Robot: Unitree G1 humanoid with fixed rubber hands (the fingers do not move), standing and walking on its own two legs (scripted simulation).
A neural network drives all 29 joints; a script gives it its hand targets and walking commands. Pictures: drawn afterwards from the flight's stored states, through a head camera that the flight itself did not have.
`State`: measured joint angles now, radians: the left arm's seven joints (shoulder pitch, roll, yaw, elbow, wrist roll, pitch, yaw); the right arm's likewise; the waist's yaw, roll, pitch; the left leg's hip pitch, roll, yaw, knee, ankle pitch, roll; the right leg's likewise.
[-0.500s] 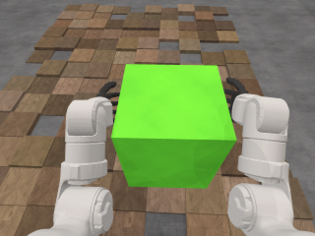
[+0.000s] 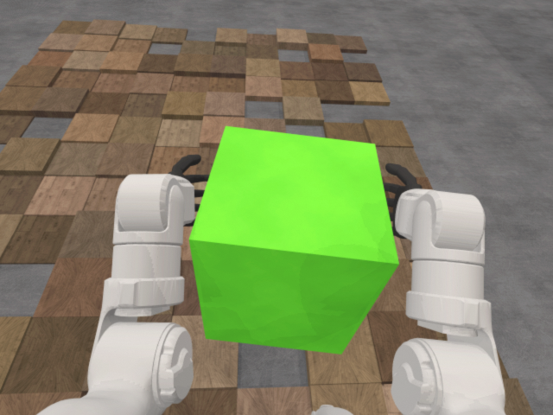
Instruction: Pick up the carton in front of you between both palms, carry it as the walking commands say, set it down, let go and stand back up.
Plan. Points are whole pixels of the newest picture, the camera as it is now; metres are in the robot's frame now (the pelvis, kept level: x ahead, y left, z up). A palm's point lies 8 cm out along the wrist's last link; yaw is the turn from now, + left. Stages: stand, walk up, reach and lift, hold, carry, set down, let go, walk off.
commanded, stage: carry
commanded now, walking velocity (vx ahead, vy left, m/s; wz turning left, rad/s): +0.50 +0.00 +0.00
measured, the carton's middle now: (286, 245) +0.36 +0.00 +0.05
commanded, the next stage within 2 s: none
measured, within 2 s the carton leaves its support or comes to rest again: neither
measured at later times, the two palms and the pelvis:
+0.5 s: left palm (219, 88) +0.64 +0.12 +0.13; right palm (378, 90) +0.67 -0.18 +0.13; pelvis +0.30 -0.06 +0.01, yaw +2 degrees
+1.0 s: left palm (244, 31) +0.93 +0.09 +0.11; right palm (369, 42) +0.91 -0.21 +0.11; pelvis +0.63 -0.04 +0.02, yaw -2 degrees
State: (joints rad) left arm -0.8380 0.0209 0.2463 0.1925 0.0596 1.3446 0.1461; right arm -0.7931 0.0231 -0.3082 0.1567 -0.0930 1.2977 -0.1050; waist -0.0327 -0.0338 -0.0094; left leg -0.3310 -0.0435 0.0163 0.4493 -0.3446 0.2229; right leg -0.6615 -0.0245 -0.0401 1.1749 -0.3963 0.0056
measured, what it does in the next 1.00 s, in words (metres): walks ahead: right foot, then left foot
